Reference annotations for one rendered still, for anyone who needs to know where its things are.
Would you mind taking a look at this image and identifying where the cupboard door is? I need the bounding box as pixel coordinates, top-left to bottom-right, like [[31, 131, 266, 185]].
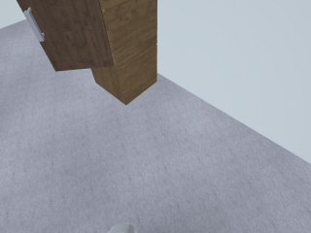
[[17, 0, 114, 72]]

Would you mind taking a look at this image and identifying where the handle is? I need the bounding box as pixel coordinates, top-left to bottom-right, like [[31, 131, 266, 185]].
[[23, 7, 45, 42]]

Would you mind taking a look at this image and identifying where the left robot thigh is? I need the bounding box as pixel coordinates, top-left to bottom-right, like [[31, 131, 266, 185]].
[[108, 223, 138, 233]]

